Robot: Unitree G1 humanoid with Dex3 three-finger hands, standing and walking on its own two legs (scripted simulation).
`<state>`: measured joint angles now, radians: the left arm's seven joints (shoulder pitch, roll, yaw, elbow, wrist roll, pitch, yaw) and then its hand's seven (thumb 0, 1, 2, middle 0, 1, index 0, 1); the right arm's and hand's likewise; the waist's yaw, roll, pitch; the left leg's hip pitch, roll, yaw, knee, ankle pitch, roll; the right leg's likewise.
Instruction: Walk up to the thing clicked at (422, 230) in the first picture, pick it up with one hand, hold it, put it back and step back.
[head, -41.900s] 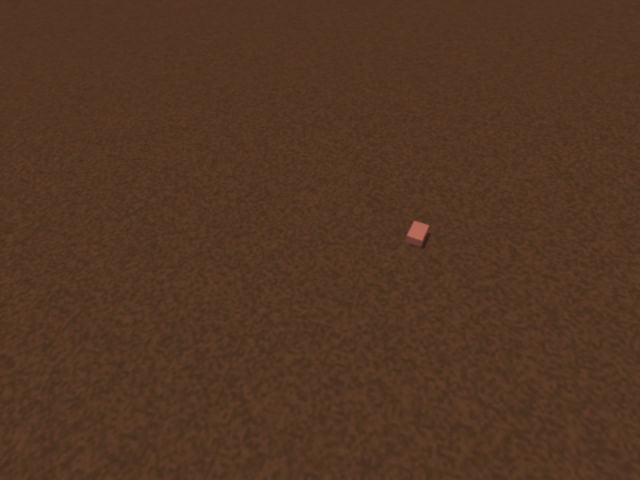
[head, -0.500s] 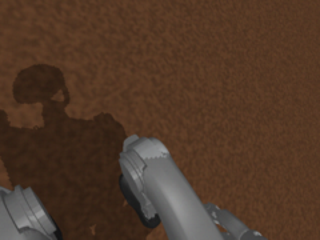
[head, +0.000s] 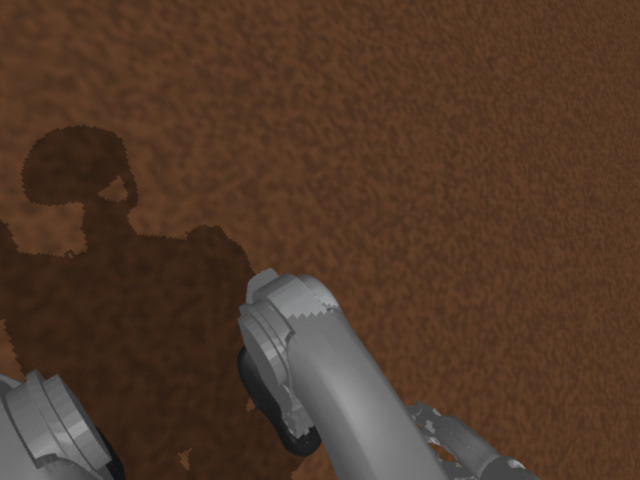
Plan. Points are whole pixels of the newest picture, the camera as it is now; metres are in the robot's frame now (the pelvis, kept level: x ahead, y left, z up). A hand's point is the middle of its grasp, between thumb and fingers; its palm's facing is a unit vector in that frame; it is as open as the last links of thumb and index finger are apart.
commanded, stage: close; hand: left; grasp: from above
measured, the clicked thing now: out of the picture +0.49 +0.35 -0.29
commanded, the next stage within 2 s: settle in 1.06 s
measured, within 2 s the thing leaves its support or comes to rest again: leaves its support in 1.58 s
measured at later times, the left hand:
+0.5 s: hand out of the picture +0.47 +0.34 -0.24, palm faces -0.43 -0.12 -0.89, open 9.6 cm
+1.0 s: hand out of the picture +0.48 +0.34 -0.24, palm faces -0.42 -0.12 -0.90, open 9.3 cm
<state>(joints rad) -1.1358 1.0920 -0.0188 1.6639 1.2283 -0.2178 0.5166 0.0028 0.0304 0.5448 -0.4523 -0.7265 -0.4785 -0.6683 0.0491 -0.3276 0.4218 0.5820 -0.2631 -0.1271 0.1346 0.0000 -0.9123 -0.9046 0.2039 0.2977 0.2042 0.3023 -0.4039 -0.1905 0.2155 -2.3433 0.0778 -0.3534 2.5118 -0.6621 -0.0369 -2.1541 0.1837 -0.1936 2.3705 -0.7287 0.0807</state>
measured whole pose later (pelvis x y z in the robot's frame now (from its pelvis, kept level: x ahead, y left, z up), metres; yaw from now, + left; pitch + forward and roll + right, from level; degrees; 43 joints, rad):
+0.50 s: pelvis +0.00 +0.00 +0.00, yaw +0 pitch +25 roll -15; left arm -1.14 1.10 -0.03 1.65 1.21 -0.21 0.49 0.00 0.21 0.32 -0.60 -0.55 -0.63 -0.48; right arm 0.06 -0.33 0.43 0.58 -0.26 -0.12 0.13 0.00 -0.91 -0.90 0.20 0.30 0.20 0.30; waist -0.41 -0.18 0.22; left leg -2.35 0.08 -0.35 2.51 -0.66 -0.03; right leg -2.16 0.18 -0.19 2.37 -0.72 0.08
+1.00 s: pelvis +0.00 +0.00 +0.00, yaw +0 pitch +25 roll -15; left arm -1.13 1.10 -0.02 1.64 1.22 -0.21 0.49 0.00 0.25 0.17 -0.72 -0.37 -0.75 -0.30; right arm 0.05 -0.33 0.44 0.57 -0.26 -0.11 0.12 0.00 -0.91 -0.90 0.20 0.30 0.20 0.30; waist -0.41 -0.18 0.22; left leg -2.35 0.08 -0.35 2.52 -0.66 -0.03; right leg -2.16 0.18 -0.19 2.37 -0.72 0.08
